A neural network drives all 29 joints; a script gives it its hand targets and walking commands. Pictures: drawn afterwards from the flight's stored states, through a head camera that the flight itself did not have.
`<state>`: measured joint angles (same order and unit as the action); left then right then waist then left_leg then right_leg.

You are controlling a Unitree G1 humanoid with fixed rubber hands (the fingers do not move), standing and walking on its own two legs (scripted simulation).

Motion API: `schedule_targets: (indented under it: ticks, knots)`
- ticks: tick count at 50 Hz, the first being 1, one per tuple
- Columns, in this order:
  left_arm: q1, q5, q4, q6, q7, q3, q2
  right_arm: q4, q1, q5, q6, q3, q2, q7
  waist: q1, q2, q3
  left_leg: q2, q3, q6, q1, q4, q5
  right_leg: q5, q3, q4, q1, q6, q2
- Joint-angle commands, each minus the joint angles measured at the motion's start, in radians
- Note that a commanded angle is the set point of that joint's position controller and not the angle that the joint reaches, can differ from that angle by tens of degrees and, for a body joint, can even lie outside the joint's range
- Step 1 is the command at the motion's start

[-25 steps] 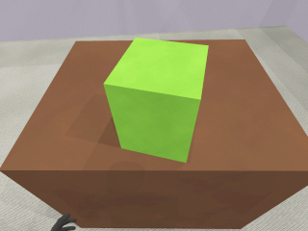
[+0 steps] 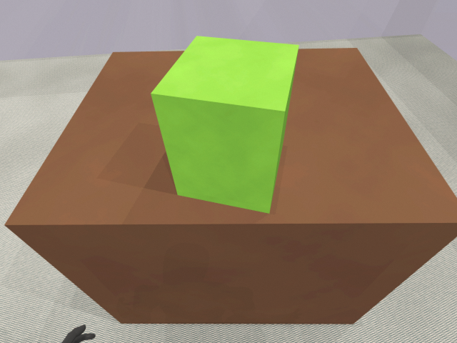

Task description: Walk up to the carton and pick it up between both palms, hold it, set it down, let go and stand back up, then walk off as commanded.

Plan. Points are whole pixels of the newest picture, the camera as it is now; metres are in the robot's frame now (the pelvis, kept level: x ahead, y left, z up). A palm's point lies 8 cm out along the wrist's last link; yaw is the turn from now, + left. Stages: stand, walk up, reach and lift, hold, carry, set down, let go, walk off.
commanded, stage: walk off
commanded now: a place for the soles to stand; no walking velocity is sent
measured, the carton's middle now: (233, 125) +0.49 +0.02 +0.12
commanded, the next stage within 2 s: none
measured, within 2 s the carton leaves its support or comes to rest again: neither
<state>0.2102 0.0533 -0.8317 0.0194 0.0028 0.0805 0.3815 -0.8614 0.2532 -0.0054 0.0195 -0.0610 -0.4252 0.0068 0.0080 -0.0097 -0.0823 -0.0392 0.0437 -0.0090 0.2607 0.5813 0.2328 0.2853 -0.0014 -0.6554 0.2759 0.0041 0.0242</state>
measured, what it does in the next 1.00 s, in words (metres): walks backwards: left foot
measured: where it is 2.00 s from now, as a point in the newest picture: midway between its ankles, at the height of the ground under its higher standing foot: outside the picture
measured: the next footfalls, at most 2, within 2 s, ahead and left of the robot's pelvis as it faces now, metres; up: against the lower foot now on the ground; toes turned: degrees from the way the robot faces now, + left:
left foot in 0.46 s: -0.11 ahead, +0.13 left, +0.00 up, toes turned -3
right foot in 1.04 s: -0.28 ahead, -0.09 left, +0.01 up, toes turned +6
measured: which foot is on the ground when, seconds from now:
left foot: down 0.00-0.08, up 0.10-0.44, down 0.46-1.00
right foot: down 0.00-0.48, up 0.50-1.00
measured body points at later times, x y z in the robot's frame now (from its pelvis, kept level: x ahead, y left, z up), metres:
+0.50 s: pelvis -0.17 +0.03 -0.02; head -0.15 +0.04 +0.43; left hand -0.05 +0.36 -0.12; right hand -0.09 -0.30 -0.12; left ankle -0.15 +0.14 -0.73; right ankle +0.01 -0.12 -0.72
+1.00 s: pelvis -0.31 +0.02 -0.01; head -0.30 +0.02 +0.44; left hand -0.26 +0.36 -0.11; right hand -0.21 -0.30 -0.11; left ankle -0.15 +0.13 -0.73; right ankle -0.32 -0.10 -0.70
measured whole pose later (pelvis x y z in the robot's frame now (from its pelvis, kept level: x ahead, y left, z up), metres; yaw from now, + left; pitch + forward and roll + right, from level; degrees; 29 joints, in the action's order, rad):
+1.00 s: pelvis -0.31 +0.02 -0.01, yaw +0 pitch -5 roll -1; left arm 0.31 0.05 -0.83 0.07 -0.02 0.09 0.42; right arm -0.79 0.22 -0.02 0.05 -0.05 -0.46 -0.01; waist 0.01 0.01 -0.12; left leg 0.01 -0.05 0.04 0.40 0.52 0.05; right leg 0.44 -0.10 -0.86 0.29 -0.01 -0.10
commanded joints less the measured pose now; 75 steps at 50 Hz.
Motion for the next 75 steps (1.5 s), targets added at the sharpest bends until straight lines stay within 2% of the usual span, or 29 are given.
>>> schedule_targets:
  ticks: [1, 2, 3, 4, 6, 11, 16, 21, 23, 24, 25, 26, 28, 31, 39, 45, 49, 51, 52, 53, 55, 59, 64, 70, 71, 72, 73, 74, 75]
  knots:
    - [0.115, -0.085, 0.083, 0.016, -0.009, 0.065, 0.233, 0.123, -0.136, -0.01, 0.017, 0.167, -0.255, -0.011, -0.054, 0.176, -0.092, -0.226, -0.296, 0.235, 0.421, -0.186, 0.059, 0.188, -0.058, -0.189, -0.072, -0.053, 0.006]
    - [0.131, -0.088, 0.079, 0.013, -0.007, 0.069, 0.246, 0.133, -0.155, -0.01, 0.019, 0.164, -0.244, -0.013, -0.069, 0.135, -0.112, -0.187, -0.271, 0.203, 0.464, -0.117, 0.136, 0.191, -0.113, -0.119, -0.068, -0.065, 0.045]
    - [0.146, -0.096, 0.081, 0.006, -0.007, 0.072, 0.273, 0.136, -0.155, -0.007, 0.024, 0.157, -0.214, -0.015, -0.078, -0.004, -0.12, -0.074, -0.188, 0.135, 0.429, 0.065, 0.217, 0.207, -0.255, 0.117, 0.018, -0.096, 0.15]
    - [0.11, -0.104, 0.096, -0.005, -0.012, 0.077, 0.329, 0.126, -0.099, -0.003, 0.034, 0.157, -0.177, -0.017, -0.053, -0.244, -0.101, 0.105, -0.045, 0.075, 0.315, 0.419, 0.327, 0.118, -0.456, 0.392, 0.159, -0.163, 0.313]
    - [0.012, -0.109, 0.117, -0.006, -0.021, 0.085, 0.361, 0.1, -0.032, -0.009, 0.047, 0.168, -0.202, -0.021, -0.022, -0.23, -0.072, 0.105, -0.152, 0.044, 0.215, 0.657, 0.327, 0.104, -0.525, 0.425, 0.293, -0.205, 0.331]
    - [-0.065, -0.085, 0.137, -0.017, -0.039, 0.064, 0.285, 0.045, 0.031, -0.005, 0.053, 0.17, -0.212, -0.009, -0.006, -0.156, -0.097, 0.123, -0.193, 0.027, 0.26, 0.741, 0.215, 0.13, -0.325, 0.363, 0.182, -0.154, 0.222]
    - [0.01, -0.078, 0.126, 0.001, -0.031, 0.074, 0.276, 0.038, 0.068, 0.008, 0.044, 0.164, -0.208, -0.007, -0.02, -0.144, 0.1, 0.111, -0.139, 0.023, 0.228, 0.475, 0.26, 0.123, -0.322, 0.329, -0.077, -0.153, 0.221]
    - [-0.066, -0.087, 0.12, 0.036, -0.023, 0.08, 0.298, 0.0, 0.167, 0.01, 0.044, 0.171, -0.195, 0.008, 0.023, -0.234, 0.114, 0.044, -0.095, 0.062, 0.009, 0.079, 0.239, 0.133, -0.27, 0.331, 0.054, -0.133, 0.225]
    - [-0.082, -0.08, 0.116, 0.049, -0.026, 0.072, 0.272, -0.026, 0.226, -0.006, 0.037, 0.186, -0.213, 0.005, 0.051, -0.148, 0.072, 0.029, -0.184, 0.097, -0.087, -0.064, 0.181, 0.16, -0.228, 0.187, 0.226, -0.081, 0.187]
    - [-0.074, -0.071, 0.114, 0.053, -0.03, 0.064, 0.225, -0.012, 0.187, -0.024, 0.035, 0.188, -0.242, 0.004, 0.044, 0.02, 0.022, -0.051, -0.348, 0.12, -0.033, -0.151, 0.289, 0.218, -0.162, 0.027, 0.33, -0.051, 0.098]
    - [-0.021, -0.061, 0.092, 0.062, -0.032, 0.059, 0.181, 0.035, 0.063, -0.046, 0.034, 0.19, -0.312, 0.003, 0.009, 0.285, -0.033, -0.247, -0.599, 0.149, 0.152, -0.327, 0.327, 0.24, -0.015, -0.302, 0.357, -0.008, -0.096]
    - [-0.069, -0.072, 0.106, 0.06, -0.047, 0.078, 0.251, 0.075, -0.027, -0.046, 0.03, 0.2, -0.386, -0.001, 0.037, 0.27, -0.103, -0.322, -0.73, 0.194, 0.409, -0.47, 0.518, 0.291, -0.136, -0.479, 0.228, -0.012, -0.142]
    - [-0.061, -0.065, 0.071, 0.057, -0.041, 0.071, 0.252, 0.108, -0.158, -0.051, 0.013, 0.174, -0.311, -0.016, -0.013, 0.16, -0.196, -0.217, -0.598, 0.124, 0.478, -0.422, 0.498, 0.141, -0.231, -0.6, 0.201, -0.014, -0.149]
    - [0.085, -0.05, 0.022, 0.054, -0.033, 0.062, 0.244, 0.126, -0.183, -0.031, 0.009, 0.172, -0.241, -0.022, -0.049, 0.163, -0.076, -0.114, -0.39, 0.041, 0.179, -0.317, 0.31, 0.041, -0.219, -0.635, 0.289, -0.002, -0.171]
    - [0.103, -0.048, 0.059, 0.047, -0.045, 0.045, 0.223, 0.131, -0.029, -0.006, 0.01, 0.185, -0.204, -0.023, 0.02, 0.167, 0.096, -0.166, -0.393, 0.097, -0.233, -0.23, -0.061, 0.172, -0.213, -0.415, 0.297, 0.025, -0.14]
    - [0.178, -0.054, 0.046, 0.044, -0.028, 0.047, 0.221, 0.144, -0.114, -0.01, 0.023, 0.19, -0.237, -0.024, -0.004, 0.2, 0.027, -0.231, -0.422, 0.216, 0.068, -0.288, 0.189, 0.243, -0.129, -0.263, 0.074, 0.003, -0.098]
    - [0.265, -0.059, 0.022, 0.041, -0.007, 0.062, 0.222, 0.148, -0.165, -0.018, 0.037, 0.198, -0.265, -0.031, -0.059, 0.216, -0.005, -0.23, -0.417, 0.175, 0.298, -0.334, 0.367, 0.184, -0.057, -0.097, -0.116, -0.03, -0.066]
    - [0.291, -0.067, 0.012, 0.041, 0.0, 0.071, 0.222, 0.147, -0.19, -0.019, 0.039, 0.191, -0.249, -0.036, -0.093, 0.143, -0.018, -0.147, -0.353, 0.109, 0.359, -0.207, 0.425, 0.157, -0.131, 0.072, -0.142, -0.068, -0.023]
    - [0.269, -0.078, 0.023, 0.037, -0.001, 0.079, 0.244, 0.144, -0.18, -0.011, 0.039, 0.184, -0.221, -0.036, -0.094, -0.033, -0.057, -0.019, -0.259, 0.073, 0.392, 0.08, 0.407, 0.337, -0.339, 0.273, -0.041, -0.118, 0.081]
    - [0.14, -0.089, 0.075, 0.032, -0.006, 0.084, 0.297, 0.125, -0.105, -0.001, 0.041, 0.175, -0.186, -0.035, -0.052, -0.282, -0.133, 0.197, -0.159, 0.031, 0.348, 0.418, 0.327, 0.533, -0.608, 0.5, 0.219, -0.125, 0.229]
    - [-0.032, -0.098, 0.116, 0.026, -0.02, 0.083, 0.323, 0.073, -0.043, -0.007, 0.045, 0.185, -0.217, -0.044, -0.01, -0.195, -0.18, 0.211, -0.275, 0.01, 0.237, 0.649, 0.265, 0.559, -0.627, 0.551, 0.457, -0.12, 0.248]
    - [-0.145, -0.078, 0.142, 0.013, -0.028, 0.063, 0.237, -0.015, 0.118, 0.014, 0.05, 0.183, -0.238, -0.03, 0.05, -0.168, -0.1, 0.226, -0.299, -0.002, 0.229, 0.751, 0.137, 0.3, -0.309, 0.451, 0.215, 0.014, 0.088]
    - [0.025, -0.077, 0.089, 0.017, -0.016, 0.063, 0.212, -0.032, 0.13, 0.022, 0.017, 0.16, -0.216, -0.03, -0.021, -0.167, 0.218, 0.16, -0.121, -0.009, 0.201, 0.312, 0.229, 0.158, -0.242, 0.397, -0.348, 0.035, 0.05]
    - [-0.049, -0.119, 0.055, 0.031, -0.022, 0.089, 0.256, -0.09, 0.344, 0.002, 0.035, 0.174, -0.172, -0.006, 0.102, -0.184, 0.158, 0.162, 0.101, 0.061, -0.298, -0.283, 0.259, 0.255, -0.118, 0.443, -0.029, 0.168, -0.004]
    - [-0.034, -0.109, 0.044, 0.03, -0.029, 0.085, 0.244, -0.085, 0.338, -0.003, 0.041, 0.184, -0.172, -0.009, 0.118, -0.052, 0.145, 0.121, 0.035, 0.103, -0.323, -0.365, 0.141, 0.284, -0.071, 0.224, 0.039, 0.161, -0.058]
    - [0.034, -0.078, 0.025, 0.03, -0.033, 0.088, 0.221, -0.038, 0.209, -0.019, 0.043, 0.188, -0.186, -0.007, 0.072, 0.175, 0.115, -0.002, -0.155, 0.164, -0.198, -0.33, 0.093, 0.266, -0.044, -0.172, 0.064, 0.108, -0.108]
    - [0.123, -0.049, 0.005, 0.037, -0.041, 0.092, 0.198, 0.051, 0.019, -0.059, 0.043, 0.184, -0.21, -0.003, -0.013, 0.301, 0.045, -0.162, -0.366, 0.187, 0.06, -0.352, 0.293, 0.227, -0.011, -0.525, 0.096, 0.043, -0.158]
    - [0.182, -0.041, 0.013, 0.036, -0.047, 0.101, 0.237, 0.115, -0.104, -0.07, 0.036, 0.173, -0.227, -0.007, -0.075, 0.281, -0.035, -0.242, -0.443, 0.16, 0.316, -0.499, 0.478, 0.192, -0.016, -0.641, 0.028, 0.003, -0.127]
    - [0.181, -0.047, 0.008, 0.03, -0.045, 0.104, 0.275, 0.137, -0.172, -0.064, 0.027, 0.169, -0.246, -0.006, -0.073, 0.282, -0.069, -0.248, -0.468, 0.175, 0.485, -0.566, 0.599, 0.14, -0.074, -0.707, -0.084, -0.003, -0.113]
